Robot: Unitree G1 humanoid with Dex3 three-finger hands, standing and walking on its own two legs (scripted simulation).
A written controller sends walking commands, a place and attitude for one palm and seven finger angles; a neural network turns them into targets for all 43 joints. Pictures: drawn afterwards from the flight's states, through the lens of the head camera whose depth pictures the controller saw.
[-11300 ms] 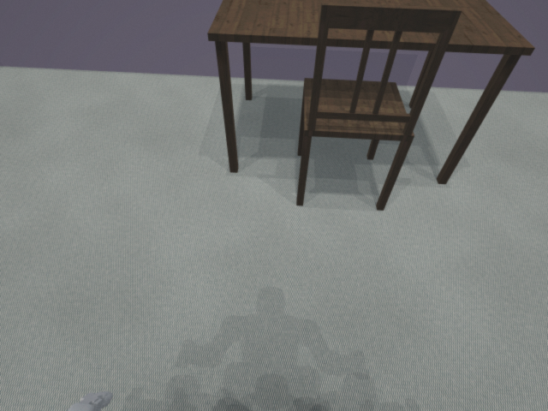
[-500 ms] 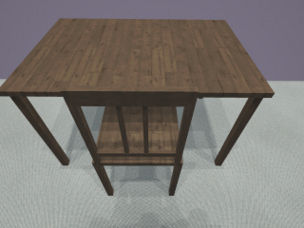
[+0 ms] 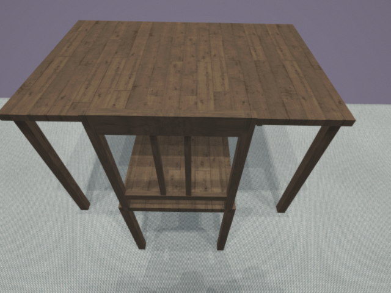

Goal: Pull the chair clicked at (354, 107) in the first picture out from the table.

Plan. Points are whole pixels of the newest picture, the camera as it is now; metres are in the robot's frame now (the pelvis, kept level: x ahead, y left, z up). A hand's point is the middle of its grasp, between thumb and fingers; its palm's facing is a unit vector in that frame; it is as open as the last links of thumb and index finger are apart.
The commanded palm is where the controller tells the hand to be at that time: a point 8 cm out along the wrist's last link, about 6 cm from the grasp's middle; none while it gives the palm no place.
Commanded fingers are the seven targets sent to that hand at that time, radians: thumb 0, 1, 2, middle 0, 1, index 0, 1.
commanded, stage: look again from close up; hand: left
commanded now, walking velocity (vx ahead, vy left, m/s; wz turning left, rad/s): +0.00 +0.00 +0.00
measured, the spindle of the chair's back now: (159, 167) +0.46 +0.14 -0.09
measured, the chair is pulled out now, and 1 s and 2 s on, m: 0.00 0.00 0.00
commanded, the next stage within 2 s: raise the hand toward the chair's back in 1.86 s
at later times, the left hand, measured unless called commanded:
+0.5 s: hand out of the picture -0.02 +0.16 -0.18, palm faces +0.05 -0.98 -0.17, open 7.4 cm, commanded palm none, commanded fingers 0.00 0.90 0.90 -0.20 -0.30 -0.20 -0.30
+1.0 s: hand out of the picture -0.02 +0.15 -0.18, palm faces +0.06 -0.99 -0.16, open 7.4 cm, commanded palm none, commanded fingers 0.00 0.90 0.90 -0.20 -0.30 -0.20 -0.30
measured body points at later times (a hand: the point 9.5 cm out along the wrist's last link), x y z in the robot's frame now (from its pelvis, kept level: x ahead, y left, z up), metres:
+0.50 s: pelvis +0.01 +0.00 +0.00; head +0.02 +0.00 +0.45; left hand -0.02 +0.21 -0.16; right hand +0.00 -0.21 -0.16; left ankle -0.02 +0.12 -0.74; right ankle -0.02 -0.07 -0.74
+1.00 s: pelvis +0.01 +0.00 +0.00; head +0.01 +0.00 +0.45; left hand -0.02 +0.20 -0.16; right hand +0.00 -0.21 -0.16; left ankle -0.02 +0.12 -0.74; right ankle -0.02 -0.07 -0.74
